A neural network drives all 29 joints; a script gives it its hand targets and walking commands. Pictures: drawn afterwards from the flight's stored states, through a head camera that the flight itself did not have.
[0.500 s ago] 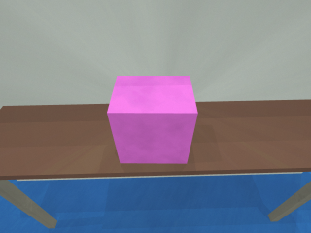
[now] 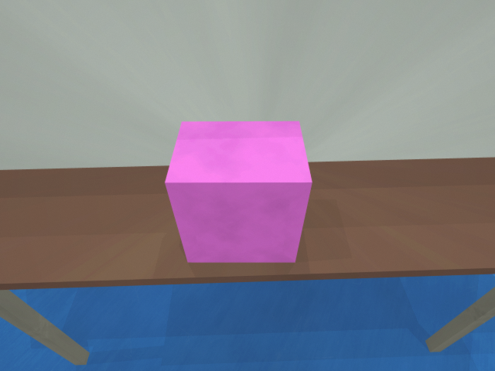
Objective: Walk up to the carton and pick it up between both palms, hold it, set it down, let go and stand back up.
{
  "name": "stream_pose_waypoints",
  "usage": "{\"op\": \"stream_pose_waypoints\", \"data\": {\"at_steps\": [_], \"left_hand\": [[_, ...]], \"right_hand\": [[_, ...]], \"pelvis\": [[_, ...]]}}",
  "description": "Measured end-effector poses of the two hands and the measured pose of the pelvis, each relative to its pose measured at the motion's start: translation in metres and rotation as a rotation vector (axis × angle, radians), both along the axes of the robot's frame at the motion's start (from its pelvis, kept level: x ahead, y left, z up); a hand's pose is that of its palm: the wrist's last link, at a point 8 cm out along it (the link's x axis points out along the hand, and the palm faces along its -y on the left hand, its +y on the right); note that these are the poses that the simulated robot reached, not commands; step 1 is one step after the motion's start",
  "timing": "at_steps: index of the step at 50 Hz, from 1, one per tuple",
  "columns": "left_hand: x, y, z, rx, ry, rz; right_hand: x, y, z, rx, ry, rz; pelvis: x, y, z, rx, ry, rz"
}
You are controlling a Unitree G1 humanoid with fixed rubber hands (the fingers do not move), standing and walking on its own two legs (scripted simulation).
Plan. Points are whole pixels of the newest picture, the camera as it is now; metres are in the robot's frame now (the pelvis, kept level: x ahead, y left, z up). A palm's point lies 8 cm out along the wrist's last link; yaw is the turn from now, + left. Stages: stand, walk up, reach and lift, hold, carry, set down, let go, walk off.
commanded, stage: stand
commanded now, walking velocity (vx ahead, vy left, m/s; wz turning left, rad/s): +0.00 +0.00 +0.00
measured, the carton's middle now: (240, 195) +0.44 +0.03 +0.04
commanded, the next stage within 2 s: none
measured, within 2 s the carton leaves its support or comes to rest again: neither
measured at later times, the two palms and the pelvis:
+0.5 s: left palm out of the picture +0.02 +0.23 -0.13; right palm out of the picture +0.01 -0.24 -0.14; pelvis +0.02 +0.00 +0.00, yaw +0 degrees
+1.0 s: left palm out of the picture +0.03 +0.23 -0.14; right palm out of the picture +0.02 -0.23 -0.14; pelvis +0.03 +0.00 +0.00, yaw -1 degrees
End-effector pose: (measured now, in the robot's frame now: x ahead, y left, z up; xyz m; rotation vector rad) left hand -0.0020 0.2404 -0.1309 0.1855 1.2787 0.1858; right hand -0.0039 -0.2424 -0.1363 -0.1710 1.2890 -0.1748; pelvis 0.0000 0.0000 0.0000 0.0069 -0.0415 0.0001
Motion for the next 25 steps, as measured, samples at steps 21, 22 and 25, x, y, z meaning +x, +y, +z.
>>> {"op": "stream_pose_waypoints", "data": {"at_steps": [21, 22, 25], "left_hand": [[0.019, -0.007, -0.002, -0.011, 0.019, 0.000], [0.019, -0.007, -0.003, -0.012, 0.020, -0.001], [0.021, -0.008, -0.003, -0.014, 0.025, 0.000]], "right_hand": [[0.010, 0.005, 0.000, 0.007, 0.025, -0.016], [0.011, 0.006, 0.000, 0.008, 0.025, -0.016], [0.012, 0.007, -0.001, 0.008, 0.027, -0.016]], "pelvis": [[0.015, -0.001, 0.002, -0.002, 0.003, -0.005], [0.016, -0.001, 0.002, -0.002, 0.003, -0.005], [0.017, -0.002, 0.002, -0.002, 0.006, -0.006]]}}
